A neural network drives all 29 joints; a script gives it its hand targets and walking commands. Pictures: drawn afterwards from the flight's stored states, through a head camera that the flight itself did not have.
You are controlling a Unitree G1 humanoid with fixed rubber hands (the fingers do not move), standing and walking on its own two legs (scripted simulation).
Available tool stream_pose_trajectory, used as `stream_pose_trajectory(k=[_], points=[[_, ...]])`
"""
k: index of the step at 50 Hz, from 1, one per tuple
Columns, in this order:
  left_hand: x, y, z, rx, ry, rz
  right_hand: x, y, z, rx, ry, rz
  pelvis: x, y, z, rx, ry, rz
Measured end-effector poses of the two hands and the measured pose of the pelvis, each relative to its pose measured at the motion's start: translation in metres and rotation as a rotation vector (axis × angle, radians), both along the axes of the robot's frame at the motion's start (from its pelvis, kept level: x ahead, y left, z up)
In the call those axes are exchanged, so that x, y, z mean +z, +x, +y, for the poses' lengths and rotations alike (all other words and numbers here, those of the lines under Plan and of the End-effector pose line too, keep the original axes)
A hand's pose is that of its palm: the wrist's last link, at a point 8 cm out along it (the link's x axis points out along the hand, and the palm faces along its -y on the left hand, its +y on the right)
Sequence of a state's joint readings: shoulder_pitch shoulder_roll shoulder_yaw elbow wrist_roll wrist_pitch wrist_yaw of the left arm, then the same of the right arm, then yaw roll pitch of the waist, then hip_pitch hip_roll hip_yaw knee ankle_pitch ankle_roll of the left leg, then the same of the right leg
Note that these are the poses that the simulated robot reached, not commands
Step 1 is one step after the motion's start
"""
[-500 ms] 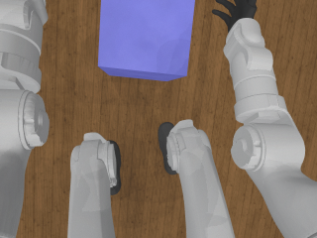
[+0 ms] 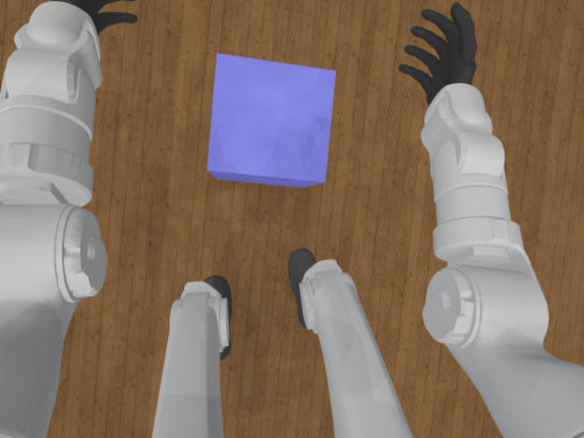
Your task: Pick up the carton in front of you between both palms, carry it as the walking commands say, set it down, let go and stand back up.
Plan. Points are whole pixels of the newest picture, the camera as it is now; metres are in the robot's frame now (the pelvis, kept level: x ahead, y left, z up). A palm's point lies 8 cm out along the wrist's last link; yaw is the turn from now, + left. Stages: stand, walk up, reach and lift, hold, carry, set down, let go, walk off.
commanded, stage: set down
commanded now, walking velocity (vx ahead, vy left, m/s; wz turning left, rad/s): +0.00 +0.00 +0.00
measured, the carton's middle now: (267, 133) +0.52 -0.06 -0.46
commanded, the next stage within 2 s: let go in 0.10 s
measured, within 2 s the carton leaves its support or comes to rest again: neither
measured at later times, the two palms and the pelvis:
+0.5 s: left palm (7, 117) +0.46 +0.17 +0.01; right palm (540, 141) +0.41 -0.25 +0.02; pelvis +0.04 -0.02 +0.12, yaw +2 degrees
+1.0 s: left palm out of the picture +0.31 +0.22 +0.11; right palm out of the picture +0.26 -0.24 +0.12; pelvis +0.10 -0.01 +0.19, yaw +0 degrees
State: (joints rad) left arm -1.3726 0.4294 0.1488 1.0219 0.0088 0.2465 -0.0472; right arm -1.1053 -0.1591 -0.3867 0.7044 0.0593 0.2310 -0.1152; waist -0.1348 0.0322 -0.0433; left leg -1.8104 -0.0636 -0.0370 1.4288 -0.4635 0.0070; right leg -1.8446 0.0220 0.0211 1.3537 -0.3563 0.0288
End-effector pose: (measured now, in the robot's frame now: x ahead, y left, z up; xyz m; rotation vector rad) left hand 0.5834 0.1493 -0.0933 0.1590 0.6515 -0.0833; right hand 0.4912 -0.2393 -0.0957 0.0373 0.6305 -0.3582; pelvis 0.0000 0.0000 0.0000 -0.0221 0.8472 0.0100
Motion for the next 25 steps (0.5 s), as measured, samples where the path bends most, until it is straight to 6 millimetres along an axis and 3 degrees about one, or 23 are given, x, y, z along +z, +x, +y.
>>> stream_pose_trajectory(k=[8,12,19,25], points=[[0.044,-0.003,0.001,0.000,0.002,0.006,0.043,-0.003,0.001,0.020,-0.005,0.007,0.040,0.007,-0.001,0.002,0.004,-0.020],[0.056,-0.016,0.004,0.023,0.023,0.011,0.056,-0.011,0.002,0.065,-0.025,0.026,0.059,0.013,-0.003,0.003,0.009,-0.038],[0.075,-0.072,0.015,0.115,0.078,0.032,0.078,-0.048,0.001,0.208,-0.069,0.102,0.093,0.029,-0.008,0.009,0.022,-0.104],[0.101,-0.125,0.022,0.155,0.087,0.055,0.111,-0.085,-0.010,0.296,-0.082,0.154,0.121,0.045,-0.015,0.011,0.030,-0.206]])
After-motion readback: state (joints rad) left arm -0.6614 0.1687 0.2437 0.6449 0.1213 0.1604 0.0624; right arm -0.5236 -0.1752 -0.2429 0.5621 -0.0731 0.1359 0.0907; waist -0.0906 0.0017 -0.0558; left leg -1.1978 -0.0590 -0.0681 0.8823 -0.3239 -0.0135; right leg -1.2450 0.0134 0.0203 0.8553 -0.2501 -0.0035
